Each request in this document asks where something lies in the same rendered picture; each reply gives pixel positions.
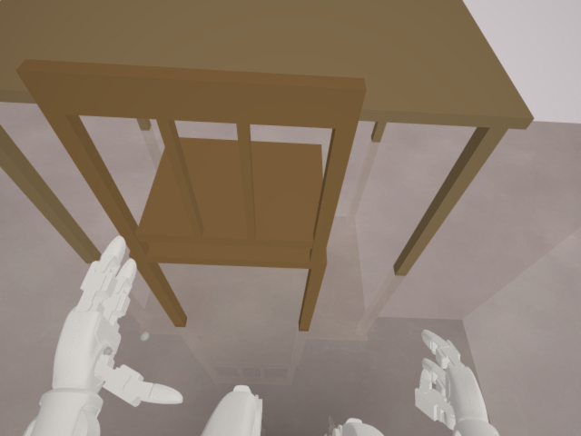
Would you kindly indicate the robot left shin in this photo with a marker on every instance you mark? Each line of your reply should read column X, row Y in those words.
column 242, row 388

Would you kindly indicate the chair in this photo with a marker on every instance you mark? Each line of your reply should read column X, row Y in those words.
column 213, row 201

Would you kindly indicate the table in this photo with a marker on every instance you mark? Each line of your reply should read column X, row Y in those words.
column 423, row 61

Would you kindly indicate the robot left thigh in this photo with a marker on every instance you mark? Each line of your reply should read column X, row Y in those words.
column 237, row 414

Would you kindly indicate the left robot hand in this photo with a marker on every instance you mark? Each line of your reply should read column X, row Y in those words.
column 91, row 327

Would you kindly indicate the right robot hand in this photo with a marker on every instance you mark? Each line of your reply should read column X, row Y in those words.
column 457, row 396

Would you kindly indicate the left robot forearm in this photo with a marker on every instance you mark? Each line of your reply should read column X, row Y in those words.
column 67, row 412

